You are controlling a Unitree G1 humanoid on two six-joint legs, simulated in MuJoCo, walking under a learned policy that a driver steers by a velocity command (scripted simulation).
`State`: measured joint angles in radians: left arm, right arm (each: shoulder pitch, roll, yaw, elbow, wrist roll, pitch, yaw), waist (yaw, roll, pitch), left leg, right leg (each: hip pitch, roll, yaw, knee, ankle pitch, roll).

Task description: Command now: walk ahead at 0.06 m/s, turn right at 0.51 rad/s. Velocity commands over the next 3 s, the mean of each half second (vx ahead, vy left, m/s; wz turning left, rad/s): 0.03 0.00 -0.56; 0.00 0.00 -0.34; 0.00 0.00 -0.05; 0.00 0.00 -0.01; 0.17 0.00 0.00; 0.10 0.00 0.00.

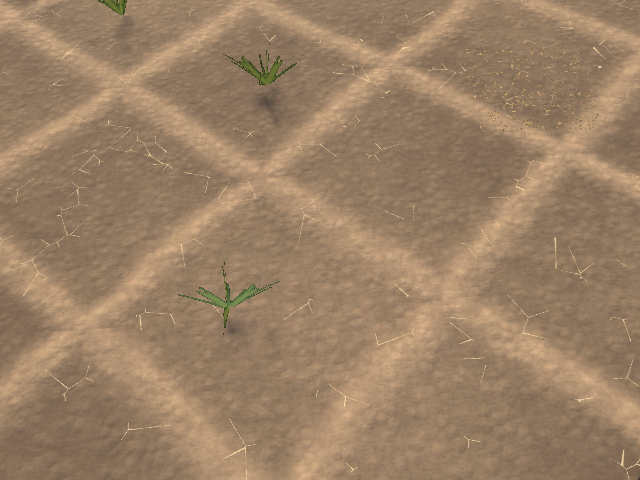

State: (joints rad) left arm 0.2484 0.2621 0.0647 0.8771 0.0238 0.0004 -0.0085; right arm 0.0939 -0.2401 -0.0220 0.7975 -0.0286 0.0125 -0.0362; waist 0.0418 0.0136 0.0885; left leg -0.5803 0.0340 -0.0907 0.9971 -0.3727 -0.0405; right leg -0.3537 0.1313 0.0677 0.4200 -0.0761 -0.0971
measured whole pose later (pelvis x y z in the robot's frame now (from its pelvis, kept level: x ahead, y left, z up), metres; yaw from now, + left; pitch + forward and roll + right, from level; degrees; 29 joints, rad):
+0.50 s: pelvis +0.03 +0.07 +0.01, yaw -18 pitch +1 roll -2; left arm 0.17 0.31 0.08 0.78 0.01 0.09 -0.05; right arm 0.23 -0.26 -0.03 0.75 -0.03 0.01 -0.04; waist -0.01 -0.03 0.05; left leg -0.22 0.05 0.11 0.44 -0.24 0.03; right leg -0.43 0.03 0.02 0.95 -0.43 0.06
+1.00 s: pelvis +0.00 +0.04 +0.01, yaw -28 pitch -1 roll +0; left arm 0.17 0.23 0.00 0.80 0.02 0.02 0.00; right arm 0.25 -0.27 -0.05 0.85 -0.01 0.08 -0.01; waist -0.02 0.03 0.05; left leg -0.29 0.02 -0.01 0.68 -0.39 -0.01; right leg -0.18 0.08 0.02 0.41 -0.21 -0.08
